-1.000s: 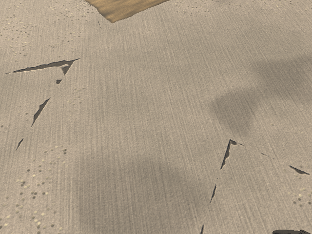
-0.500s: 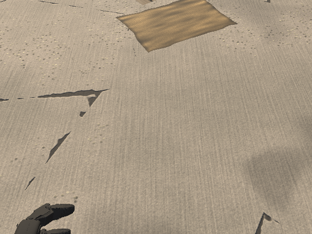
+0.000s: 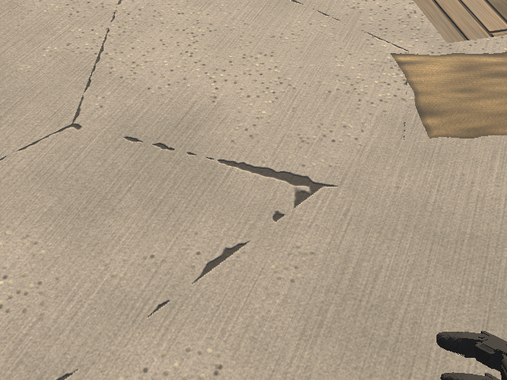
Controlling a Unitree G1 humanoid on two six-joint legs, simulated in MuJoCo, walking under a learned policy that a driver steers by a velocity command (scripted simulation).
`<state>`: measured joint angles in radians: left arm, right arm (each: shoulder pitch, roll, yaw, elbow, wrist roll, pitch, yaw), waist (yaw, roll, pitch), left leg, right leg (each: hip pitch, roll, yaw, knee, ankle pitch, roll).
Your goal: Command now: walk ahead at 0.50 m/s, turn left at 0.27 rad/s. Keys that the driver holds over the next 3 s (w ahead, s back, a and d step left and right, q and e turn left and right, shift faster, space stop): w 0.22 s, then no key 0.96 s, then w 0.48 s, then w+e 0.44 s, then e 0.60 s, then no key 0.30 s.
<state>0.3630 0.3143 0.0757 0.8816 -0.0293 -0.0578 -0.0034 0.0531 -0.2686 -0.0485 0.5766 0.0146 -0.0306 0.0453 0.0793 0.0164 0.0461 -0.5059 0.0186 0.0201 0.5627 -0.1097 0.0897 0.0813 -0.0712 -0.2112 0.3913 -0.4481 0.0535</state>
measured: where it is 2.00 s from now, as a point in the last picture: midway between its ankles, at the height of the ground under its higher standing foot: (267, 301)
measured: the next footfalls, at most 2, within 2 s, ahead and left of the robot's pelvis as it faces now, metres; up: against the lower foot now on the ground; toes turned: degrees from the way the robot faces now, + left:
right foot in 0.46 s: +0.43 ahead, -0.11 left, +0.00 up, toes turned +0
left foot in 0.76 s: +0.36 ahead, +0.14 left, +0.00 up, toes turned +1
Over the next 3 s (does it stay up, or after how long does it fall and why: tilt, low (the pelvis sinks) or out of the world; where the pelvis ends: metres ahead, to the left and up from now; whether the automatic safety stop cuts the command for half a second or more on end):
stays up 0.97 0.00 0.02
